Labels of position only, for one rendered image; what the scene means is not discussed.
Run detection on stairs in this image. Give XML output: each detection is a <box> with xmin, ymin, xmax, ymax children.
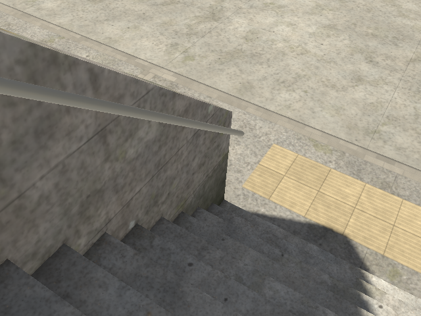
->
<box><xmin>0</xmin><ymin>199</ymin><xmax>421</xmax><ymax>316</ymax></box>

